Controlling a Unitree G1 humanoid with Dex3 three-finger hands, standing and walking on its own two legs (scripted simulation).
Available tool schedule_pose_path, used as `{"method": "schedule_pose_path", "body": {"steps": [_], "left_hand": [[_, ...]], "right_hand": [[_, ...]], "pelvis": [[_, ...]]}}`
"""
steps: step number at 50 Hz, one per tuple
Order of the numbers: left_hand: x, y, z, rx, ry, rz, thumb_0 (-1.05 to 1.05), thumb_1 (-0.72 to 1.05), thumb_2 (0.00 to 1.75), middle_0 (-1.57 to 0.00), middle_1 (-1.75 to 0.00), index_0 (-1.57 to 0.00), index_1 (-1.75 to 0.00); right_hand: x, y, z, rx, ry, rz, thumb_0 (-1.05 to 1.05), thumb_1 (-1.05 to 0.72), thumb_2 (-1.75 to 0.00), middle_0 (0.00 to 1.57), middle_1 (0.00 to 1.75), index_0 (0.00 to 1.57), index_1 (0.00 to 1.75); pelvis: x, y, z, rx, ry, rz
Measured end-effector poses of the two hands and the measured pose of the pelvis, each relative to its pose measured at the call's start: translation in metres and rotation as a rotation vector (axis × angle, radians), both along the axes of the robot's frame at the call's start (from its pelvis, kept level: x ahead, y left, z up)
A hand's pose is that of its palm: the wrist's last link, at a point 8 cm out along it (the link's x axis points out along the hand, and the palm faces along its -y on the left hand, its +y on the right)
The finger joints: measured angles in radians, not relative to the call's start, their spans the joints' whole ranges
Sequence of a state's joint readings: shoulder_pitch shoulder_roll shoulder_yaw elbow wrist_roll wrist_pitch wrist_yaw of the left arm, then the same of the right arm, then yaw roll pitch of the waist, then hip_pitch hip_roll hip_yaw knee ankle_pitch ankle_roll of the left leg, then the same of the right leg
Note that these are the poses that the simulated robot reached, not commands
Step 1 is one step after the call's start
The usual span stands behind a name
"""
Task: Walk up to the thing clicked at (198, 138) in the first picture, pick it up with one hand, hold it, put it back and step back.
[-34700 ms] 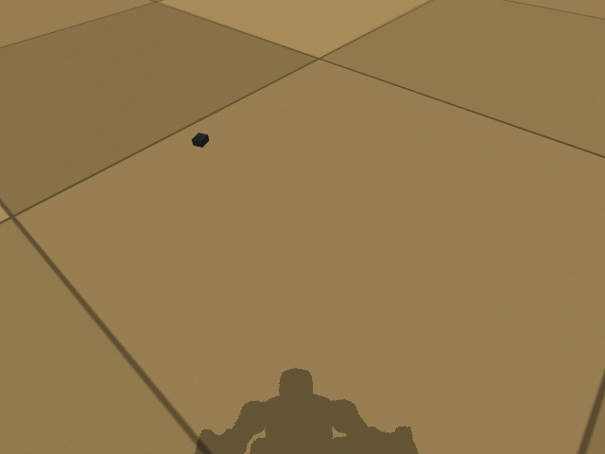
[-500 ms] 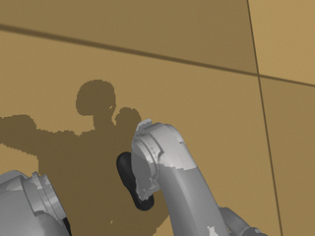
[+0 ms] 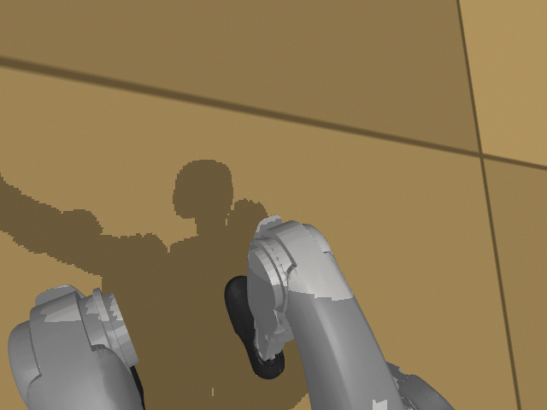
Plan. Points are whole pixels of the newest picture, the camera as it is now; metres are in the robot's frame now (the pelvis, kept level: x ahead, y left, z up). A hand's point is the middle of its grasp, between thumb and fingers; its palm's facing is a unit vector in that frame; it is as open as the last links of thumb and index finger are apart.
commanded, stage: withdraw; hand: left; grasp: from above
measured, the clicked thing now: out of the picture +0.47 +0.35 -0.29
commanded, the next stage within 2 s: home in 0.60 s
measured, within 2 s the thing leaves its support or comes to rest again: neither
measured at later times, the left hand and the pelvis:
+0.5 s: hand out of the picture +0.44 +0.36 -0.13, palm faces -0.47 -0.10 -0.88, open 12.6 cm; pelvis -0.02 -0.01 +0.02, yaw +5 degrees
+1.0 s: hand out of the picture +0.46 +0.35 -0.10, palm faces -0.35 -0.25 -0.90, open 10.8 cm; pelvis +0.00 +0.00 +0.04, yaw +5 degrees
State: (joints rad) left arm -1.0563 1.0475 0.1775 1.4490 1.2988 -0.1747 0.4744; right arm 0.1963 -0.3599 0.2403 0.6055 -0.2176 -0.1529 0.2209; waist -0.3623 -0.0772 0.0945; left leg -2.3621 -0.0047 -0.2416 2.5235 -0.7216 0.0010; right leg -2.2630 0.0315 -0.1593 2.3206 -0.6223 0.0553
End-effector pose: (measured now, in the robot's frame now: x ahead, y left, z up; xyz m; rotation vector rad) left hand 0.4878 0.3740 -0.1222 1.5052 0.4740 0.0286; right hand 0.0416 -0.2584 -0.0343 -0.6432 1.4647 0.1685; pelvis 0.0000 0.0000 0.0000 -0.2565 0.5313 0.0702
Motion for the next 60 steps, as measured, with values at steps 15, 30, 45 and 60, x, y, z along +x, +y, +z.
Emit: {"method": "schedule_pose_path", "body": {"steps": [15,30,45,60], "left_hand": [[-0.03,-0.005,0.084,-0.05,0.246,-0.02,0.0,-0.33,0.87,-0.23,-0.85,-0.23,-0.85],[-0.033,-0.012,0.043,-0.048,0.127,-0.137,0.0,-0.26,0.8,-0.31,-0.77,-0.31,-0.77],[-0.011,-0.011,0.06,-0.07,0.15,-0.015,0.0,-0.05,0.82,-0.28,-0.61,-0.27,-0.62],[-0.118,-0.009,0.172,-0.409,0.058,0.227,0.0,0.7,0.86,-0.21,-0.34,-0.22,-0.34]], "right_hand": [[0.044,-0.007,0.002,0.032,-0.108,-0.065,0.0,-0.9,-0.9,0.2,0.3,0.2,0.3],[0.016,-0.022,-0.01,-0.089,-0.034,-0.073,0.0,-0.9,-0.9,0.2,0.3,0.2,0.3],[0.003,0.006,-0.013,0.015,-0.014,-0.163,0.0,-0.89,-0.9,0.21,0.3,0.2,0.3],[0.083,-0.003,0.048,0.058,-0.195,-0.17,0.0,-0.9,-0.9,0.2,0.3,0.2,0.3]], "pelvis": [[-0.01,-0.001,0.044,0.047,0.046,0.056],[-0.015,-0.005,0.015,0.054,0.015,0.051],[-0.004,-0.001,0.028,0.049,0.079,0.048],[-0.001,-0.001,0.112,0.094,0.106,0.078]]}}
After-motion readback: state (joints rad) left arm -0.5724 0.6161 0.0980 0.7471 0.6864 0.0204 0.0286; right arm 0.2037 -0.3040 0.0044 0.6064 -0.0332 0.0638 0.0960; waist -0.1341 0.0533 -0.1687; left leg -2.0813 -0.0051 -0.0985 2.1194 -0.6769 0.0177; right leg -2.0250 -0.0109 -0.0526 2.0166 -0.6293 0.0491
